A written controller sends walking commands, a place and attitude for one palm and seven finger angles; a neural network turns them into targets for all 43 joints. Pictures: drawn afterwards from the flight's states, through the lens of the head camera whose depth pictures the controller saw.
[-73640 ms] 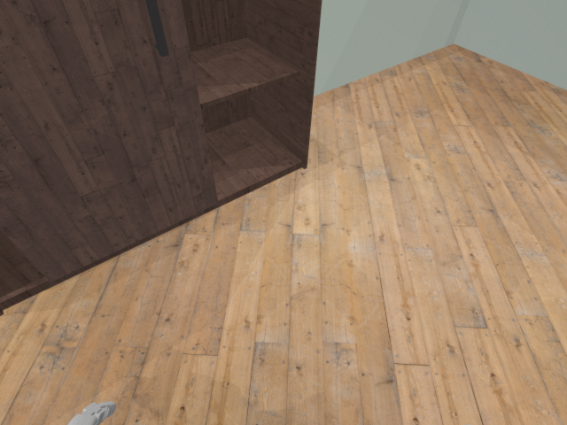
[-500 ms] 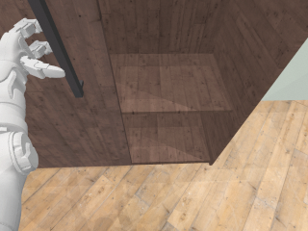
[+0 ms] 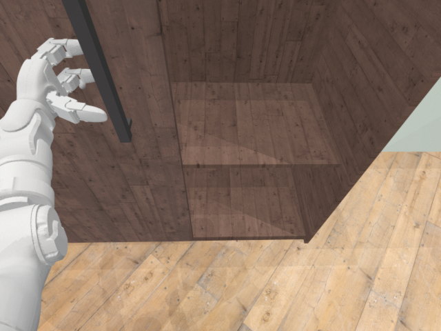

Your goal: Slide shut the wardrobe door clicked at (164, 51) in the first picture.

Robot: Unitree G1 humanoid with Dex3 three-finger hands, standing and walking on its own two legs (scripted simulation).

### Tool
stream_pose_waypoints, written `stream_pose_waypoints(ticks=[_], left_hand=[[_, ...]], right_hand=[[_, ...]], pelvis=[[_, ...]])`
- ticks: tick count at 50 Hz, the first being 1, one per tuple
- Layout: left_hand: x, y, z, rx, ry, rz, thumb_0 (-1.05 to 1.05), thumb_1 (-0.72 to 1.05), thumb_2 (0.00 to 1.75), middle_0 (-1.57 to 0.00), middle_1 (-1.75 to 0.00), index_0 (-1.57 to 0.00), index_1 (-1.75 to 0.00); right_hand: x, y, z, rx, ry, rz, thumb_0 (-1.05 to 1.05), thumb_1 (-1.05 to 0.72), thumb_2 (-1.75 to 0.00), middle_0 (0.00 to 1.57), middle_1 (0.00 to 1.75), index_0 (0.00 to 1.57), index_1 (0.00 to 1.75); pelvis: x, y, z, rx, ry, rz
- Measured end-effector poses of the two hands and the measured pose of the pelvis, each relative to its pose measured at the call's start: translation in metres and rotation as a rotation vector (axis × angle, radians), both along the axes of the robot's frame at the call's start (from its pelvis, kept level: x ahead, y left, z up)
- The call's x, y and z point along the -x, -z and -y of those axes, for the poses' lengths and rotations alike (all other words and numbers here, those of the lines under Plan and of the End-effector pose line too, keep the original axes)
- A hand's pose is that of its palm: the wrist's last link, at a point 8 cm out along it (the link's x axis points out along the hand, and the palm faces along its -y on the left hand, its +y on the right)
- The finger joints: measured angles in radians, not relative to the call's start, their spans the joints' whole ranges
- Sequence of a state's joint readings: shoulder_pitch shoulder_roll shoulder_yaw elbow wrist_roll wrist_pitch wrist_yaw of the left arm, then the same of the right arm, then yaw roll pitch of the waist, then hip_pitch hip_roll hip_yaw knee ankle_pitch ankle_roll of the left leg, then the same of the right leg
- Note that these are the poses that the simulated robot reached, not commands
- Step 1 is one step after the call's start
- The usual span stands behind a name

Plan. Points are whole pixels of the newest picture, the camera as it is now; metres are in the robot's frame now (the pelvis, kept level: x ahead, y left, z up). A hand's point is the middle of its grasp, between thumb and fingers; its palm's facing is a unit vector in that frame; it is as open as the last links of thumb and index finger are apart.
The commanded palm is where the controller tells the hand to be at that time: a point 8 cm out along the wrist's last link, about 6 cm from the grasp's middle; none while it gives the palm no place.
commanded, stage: slide the fingers in behind the handle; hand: left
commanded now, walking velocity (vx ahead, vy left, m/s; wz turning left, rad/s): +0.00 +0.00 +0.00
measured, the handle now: (105, 68) +0.53 +0.18 +0.19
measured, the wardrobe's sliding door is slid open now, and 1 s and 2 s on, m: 0.53 0.53 0.53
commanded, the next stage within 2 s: grip the handle and tug to test in 1.30 s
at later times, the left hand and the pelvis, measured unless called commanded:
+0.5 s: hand (110, 86) +0.48 +0.16 +0.19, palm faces -0.01 -1.00 +0.01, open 13.9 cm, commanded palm +0.46 +0.22 +0.19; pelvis +0.01 -0.01 +0.00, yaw +0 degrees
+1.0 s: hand (110, 84) +0.48 +0.16 +0.19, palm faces -0.01 -1.00 +0.01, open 13.8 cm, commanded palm +0.47 +0.22 +0.19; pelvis +0.00 -0.02 +0.00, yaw +0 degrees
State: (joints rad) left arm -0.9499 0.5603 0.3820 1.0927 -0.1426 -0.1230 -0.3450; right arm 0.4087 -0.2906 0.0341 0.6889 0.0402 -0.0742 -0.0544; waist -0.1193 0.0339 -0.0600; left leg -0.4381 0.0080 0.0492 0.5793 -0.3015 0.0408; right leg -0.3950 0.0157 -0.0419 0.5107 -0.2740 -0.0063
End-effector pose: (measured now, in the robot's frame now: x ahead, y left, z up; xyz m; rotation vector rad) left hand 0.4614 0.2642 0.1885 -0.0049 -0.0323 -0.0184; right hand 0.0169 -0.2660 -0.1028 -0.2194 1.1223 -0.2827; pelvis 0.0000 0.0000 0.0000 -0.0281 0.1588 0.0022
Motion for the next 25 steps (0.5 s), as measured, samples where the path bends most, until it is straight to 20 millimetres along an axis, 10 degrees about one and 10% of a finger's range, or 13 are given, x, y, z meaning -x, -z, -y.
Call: stream_pose_waypoints(ticks=[25], left_hand=[[0.0, 0.001, 0.045, 0.004, -0.011, -0.021, -0.01, -0.5, 0.3, -0.3, -1.21, -0.3, -1.2]], right_hand=[[-0.032, 0.004, 0.003, -0.041, -0.036, 0.077, 0.0, -0.91, -0.9, 0.2, 0.3, 0.21, 0.3]], pelvis=[[-0.006, -0.001, 0.009, -0.012, -0.003, 0.03]])
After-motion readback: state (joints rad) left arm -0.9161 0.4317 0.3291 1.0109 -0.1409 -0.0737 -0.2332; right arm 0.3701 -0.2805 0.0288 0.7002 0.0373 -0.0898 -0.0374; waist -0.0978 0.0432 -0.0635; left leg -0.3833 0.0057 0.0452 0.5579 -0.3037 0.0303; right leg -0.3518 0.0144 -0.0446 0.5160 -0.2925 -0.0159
